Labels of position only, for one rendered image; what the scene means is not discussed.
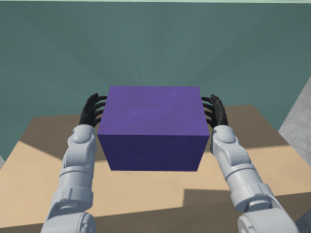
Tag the left robot upper arm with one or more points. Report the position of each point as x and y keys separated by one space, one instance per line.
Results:
x=72 y=223

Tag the robot left forearm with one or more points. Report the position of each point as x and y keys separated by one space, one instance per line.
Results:
x=73 y=194

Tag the right robot upper arm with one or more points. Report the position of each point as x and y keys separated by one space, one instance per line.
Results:
x=272 y=220

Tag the right robot hand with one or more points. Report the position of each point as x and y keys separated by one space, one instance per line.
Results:
x=218 y=115

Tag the carton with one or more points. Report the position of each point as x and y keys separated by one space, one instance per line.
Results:
x=153 y=128

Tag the left robot hand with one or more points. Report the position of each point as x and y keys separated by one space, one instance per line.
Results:
x=89 y=113

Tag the pedestal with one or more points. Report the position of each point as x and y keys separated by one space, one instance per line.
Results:
x=149 y=201

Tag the robot right forearm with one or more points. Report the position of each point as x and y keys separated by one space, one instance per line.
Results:
x=248 y=192

